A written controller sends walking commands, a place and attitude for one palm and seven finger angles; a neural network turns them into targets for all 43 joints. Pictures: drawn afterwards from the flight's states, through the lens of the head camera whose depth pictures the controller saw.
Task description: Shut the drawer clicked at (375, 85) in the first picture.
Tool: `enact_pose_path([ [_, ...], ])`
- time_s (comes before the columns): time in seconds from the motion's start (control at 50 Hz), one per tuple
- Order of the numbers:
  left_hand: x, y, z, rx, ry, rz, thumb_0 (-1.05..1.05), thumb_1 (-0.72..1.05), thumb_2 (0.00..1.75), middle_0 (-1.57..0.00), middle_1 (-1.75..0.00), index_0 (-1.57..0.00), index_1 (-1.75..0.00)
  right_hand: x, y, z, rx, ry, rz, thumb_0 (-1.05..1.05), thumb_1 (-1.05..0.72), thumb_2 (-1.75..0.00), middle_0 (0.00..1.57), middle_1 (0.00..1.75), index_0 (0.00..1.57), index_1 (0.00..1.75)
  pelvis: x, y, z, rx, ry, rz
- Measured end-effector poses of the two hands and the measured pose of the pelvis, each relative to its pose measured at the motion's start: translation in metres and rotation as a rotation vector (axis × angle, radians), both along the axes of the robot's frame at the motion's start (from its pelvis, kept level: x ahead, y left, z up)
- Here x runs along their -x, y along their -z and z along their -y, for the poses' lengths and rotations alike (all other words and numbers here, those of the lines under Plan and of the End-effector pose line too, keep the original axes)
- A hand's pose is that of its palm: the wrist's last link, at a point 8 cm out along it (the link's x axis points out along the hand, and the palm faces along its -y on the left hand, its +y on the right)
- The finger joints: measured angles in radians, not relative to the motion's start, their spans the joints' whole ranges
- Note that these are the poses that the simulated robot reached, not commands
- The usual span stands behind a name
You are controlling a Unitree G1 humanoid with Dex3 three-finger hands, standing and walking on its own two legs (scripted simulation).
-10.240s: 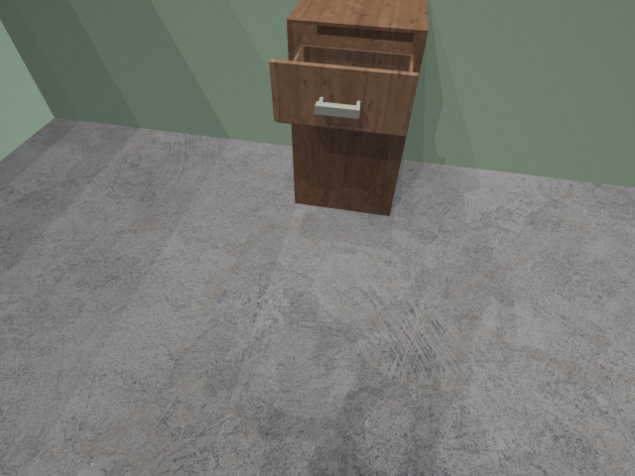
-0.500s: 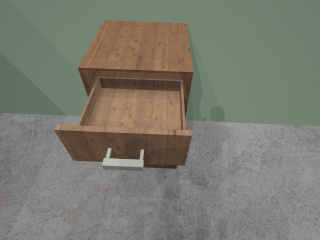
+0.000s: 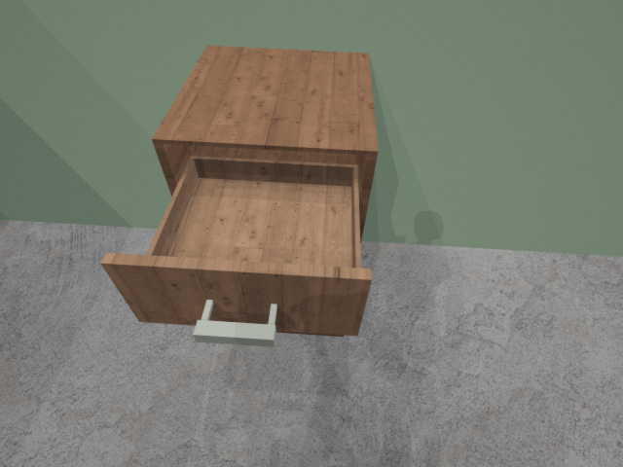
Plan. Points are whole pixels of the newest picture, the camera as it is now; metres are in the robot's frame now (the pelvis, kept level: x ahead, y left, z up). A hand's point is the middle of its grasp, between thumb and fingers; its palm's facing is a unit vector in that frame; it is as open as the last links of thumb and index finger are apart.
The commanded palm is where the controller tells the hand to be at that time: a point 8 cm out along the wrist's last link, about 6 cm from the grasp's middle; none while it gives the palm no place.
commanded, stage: look again from close up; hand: left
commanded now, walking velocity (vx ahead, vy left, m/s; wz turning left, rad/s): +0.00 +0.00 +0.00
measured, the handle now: (238, 320) +0.34 +0.14 -0.07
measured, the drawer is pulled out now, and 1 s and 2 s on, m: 0.30 0.30 0.30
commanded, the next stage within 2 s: shuffle to correct the standing spot in 0.40 s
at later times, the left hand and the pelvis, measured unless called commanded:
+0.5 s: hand out of the picture -0.01 +0.14 -0.17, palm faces -0.01 -0.98 -0.19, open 7.4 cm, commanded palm none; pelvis +0.00 -0.02 +0.00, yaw +0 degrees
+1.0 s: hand out of the picture +0.02 +0.11 -0.18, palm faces +0.02 -0.99 -0.17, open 7.4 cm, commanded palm none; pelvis +0.05 -0.05 +0.00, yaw +0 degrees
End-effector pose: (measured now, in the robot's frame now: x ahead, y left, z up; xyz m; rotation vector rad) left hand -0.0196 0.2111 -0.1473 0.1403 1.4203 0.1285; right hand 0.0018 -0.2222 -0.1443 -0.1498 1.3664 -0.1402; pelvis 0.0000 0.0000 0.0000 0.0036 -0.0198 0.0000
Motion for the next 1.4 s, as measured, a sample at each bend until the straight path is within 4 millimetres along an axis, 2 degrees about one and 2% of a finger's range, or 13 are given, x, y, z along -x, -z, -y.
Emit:
enact_pose_path([
  [0.1, -0.013, 0.000, 0.005, -0.005, 0.008, 0.034, 0.01, 0.92, 0.90, -0.20, -0.30, -0.20, -0.30, -0.005, -0.001, 0.007, 0.005, 0.003, 0.013, 0.00, -0.92, -0.90, 0.20, 0.30, 0.20, 0.30, -0.001, 0.000, 0.006, 0.000, 0.001, 0.008],
  [0.24, -0.020, -0.002, 0.008, -0.015, 0.016, 0.052, 0.01, 0.92, 0.90, -0.20, -0.30, -0.20, -0.30, -0.002, -0.001, 0.015, 0.002, 0.008, 0.007, 0.00, -0.91, -0.90, 0.20, 0.30, 0.20, 0.30, 0.000, -0.001, 0.015, -0.001, 0.004, 0.007],
  [0.58, -0.005, -0.004, 0.023, -0.010, 0.017, 0.011, 0.00, 0.91, 0.90, -0.20, -0.30, -0.20, -0.30, 0.018, 0.003, 0.019, -0.027, 0.024, -0.051, 0.00, -0.91, -0.90, 0.20, 0.30, 0.20, 0.30, 0.002, -0.002, 0.027, -0.006, 0.009, 0.001],
  [0.76, -0.005, -0.001, 0.033, -0.009, 0.002, -0.025, 0.00, 0.91, 0.90, -0.20, -0.30, -0.20, -0.30, 0.020, 0.008, 0.030, -0.035, 0.049, -0.099, 0.00, -0.91, -0.90, 0.20, 0.30, 0.20, 0.30, -0.019, 0.003, 0.039, -0.014, 0.009, -0.016],
  [0.84, -0.009, 0.001, 0.041, -0.007, -0.013, -0.047, 0.00, 0.91, 0.90, -0.20, -0.30, -0.20, -0.30, 0.010, 0.010, 0.035, -0.030, 0.049, -0.112, 0.00, -0.91, -0.90, 0.20, 0.30, 0.20, 0.30, -0.033, 0.006, 0.045, -0.008, 0.008, -0.025],
  [0.94, -0.021, 0.005, 0.049, 0.001, -0.026, -0.066, 0.00, 0.91, 0.90, -0.20, -0.30, -0.20, -0.30, -0.015, 0.010, 0.040, -0.009, 0.041, -0.094, 0.00, -0.91, -0.90, 0.20, 0.30, 0.20, 0.30, -0.049, 0.009, 0.049, -0.005, 0.008, -0.028],
  [1.04, -0.046, -0.001, 0.053, 0.010, -0.025, -0.021, 0.00, 0.91, 0.90, -0.20, -0.30, -0.20, -0.30, -0.045, 0.000, 0.041, 0.009, 0.038, -0.040, 0.00, -0.91, -0.90, 0.20, 0.30, 0.20, 0.30, -0.055, -0.001, 0.048, 0.001, 0.001, -0.020],
  [1.1, -0.060, -0.007, 0.045, -0.010, -0.014, 0.008, 0.02, 0.92, 0.90, -0.21, -0.30, -0.20, -0.30, -0.057, -0.006, 0.045, 0.025, 0.037, -0.014, 0.01, -0.92, -0.90, 0.20, 0.30, 0.20, 0.30, -0.057, -0.006, 0.046, 0.000, 0.003, -0.024],
  [1.2, -0.077, -0.007, 0.022, -0.059, 0.000, 0.055, 0.02, 0.93, 0.90, -0.21, -0.30, -0.20, -0.30, -0.072, -0.004, 0.051, 0.038, 0.026, 0.031, 0.00, -0.92, -0.90, 0.20, 0.30, 0.20, 0.30, -0.051, -0.001, 0.043, -0.005, 0.010, -0.047],
  [1.28, -0.086, -0.007, 0.009, -0.091, 0.021, 0.082, 0.01, 0.92, 0.90, -0.20, -0.30, -0.20, -0.30, -0.074, 0.001, 0.049, 0.031, 0.016, 0.047, 0.00, -0.91, -0.90, 0.20, 0.30, 0.20, 0.30, -0.041, 0.002, 0.041, -0.014, 0.018, -0.050],
  [1.4, -0.085, -0.007, -0.003, -0.094, 0.085, 0.147, 0.01, 0.91, 0.90, -0.20, -0.30, -0.20, -0.30, -0.078, -0.001, 0.039, 0.021, 0.024, 0.133, 0.00, -0.91, -0.90, 0.20, 0.30, 0.20, 0.30, -0.021, 0.006, 0.026, 0.021, 0.040, -0.043],
])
